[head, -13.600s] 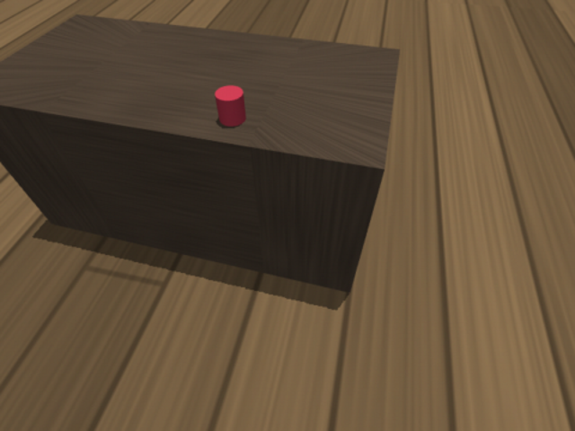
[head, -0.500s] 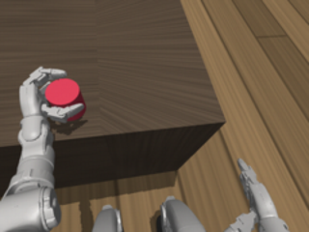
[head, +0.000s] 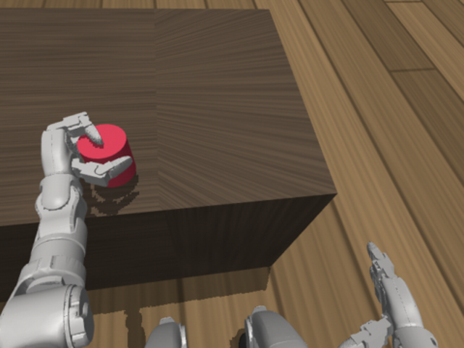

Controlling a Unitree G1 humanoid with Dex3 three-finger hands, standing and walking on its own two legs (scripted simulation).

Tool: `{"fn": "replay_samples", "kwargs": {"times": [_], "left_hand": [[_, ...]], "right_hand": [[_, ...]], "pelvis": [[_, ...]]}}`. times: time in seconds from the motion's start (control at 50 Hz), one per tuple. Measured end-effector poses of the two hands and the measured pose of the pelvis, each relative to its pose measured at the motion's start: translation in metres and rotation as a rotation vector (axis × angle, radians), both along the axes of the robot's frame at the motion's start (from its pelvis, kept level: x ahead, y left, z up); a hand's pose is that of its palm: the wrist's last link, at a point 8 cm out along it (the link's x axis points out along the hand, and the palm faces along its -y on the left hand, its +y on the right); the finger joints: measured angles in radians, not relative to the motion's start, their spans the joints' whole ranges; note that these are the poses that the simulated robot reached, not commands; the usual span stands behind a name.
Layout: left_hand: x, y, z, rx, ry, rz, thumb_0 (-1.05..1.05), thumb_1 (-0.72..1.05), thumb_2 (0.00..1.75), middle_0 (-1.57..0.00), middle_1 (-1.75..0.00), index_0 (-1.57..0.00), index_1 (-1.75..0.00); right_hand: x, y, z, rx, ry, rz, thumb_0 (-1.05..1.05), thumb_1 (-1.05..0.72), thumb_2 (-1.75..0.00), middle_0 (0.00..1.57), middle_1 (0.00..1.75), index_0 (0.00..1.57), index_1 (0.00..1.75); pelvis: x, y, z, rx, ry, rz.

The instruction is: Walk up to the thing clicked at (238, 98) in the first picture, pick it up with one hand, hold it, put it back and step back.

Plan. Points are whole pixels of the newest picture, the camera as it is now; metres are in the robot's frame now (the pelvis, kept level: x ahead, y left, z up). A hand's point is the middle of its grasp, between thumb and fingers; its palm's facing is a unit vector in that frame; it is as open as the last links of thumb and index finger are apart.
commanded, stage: settle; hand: left
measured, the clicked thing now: (108, 156) +0.45 +0.17 +0.02
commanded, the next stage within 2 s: lift in 0.22 s
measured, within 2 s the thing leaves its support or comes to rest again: neither
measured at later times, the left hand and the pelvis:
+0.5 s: hand (89, 135) +0.46 +0.19 +0.07, palm faces +0.10 -0.99 -0.02, open 6.8 cm; pelvis +0.01 +0.01 +0.01, yaw +0 degrees
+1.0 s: hand (75, 124) +0.41 +0.18 +0.15, palm faces +0.14 -0.99 -0.03, open 7.0 cm; pelvis +0.02 +0.00 +0.04, yaw +0 degrees
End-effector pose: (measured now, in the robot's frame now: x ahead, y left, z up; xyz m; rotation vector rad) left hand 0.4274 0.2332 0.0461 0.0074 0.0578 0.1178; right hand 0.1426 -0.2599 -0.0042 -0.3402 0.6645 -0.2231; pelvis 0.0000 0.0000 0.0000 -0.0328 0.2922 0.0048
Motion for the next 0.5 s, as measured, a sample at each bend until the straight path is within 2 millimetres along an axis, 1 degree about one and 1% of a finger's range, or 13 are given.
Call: {"fn": "replay_samples", "kwargs": {"times": [0.14, 0.36, 0.5], "left_hand": [[0.002, 0.005, 0.008, 0.000, 0.004, 0.000, 0.00, -0.50, 1.03, -0.66, -1.10, -1.35, -1.45], [0.007, 0.010, 0.019, -0.001, -0.001, -0.002, 0.00, -0.52, 1.06, -0.65, -1.13, -1.39, -1.50], [0.005, 0.008, 0.028, 0.005, -0.001, -0.013, 0.00, -0.48, 1.04, -0.63, -1.12, -1.39, -1.49]], "right_hand": [[0.003, 0.006, 0.001, 0.017, -0.005, -0.003, -0.01, 0.51, -0.06, 0.06, 0.05, 0.06, 0.05], [0.005, 0.012, -0.002, 0.039, 0.004, -0.007, -0.01, 0.52, -0.06, 0.06, 0.05, 0.06, 0.05], [0.003, 0.010, 0.000, 0.041, 0.012, -0.018, -0.01, 0.52, -0.06, 0.06, 0.05, 0.06, 0.05]], "pelvis": [[0.002, 0.003, 0.004, -0.001, -0.007, -0.002], [0.004, 0.007, 0.008, -0.003, -0.016, -0.004], [0.008, 0.008, 0.012, -0.002, -0.021, -0.008]]}}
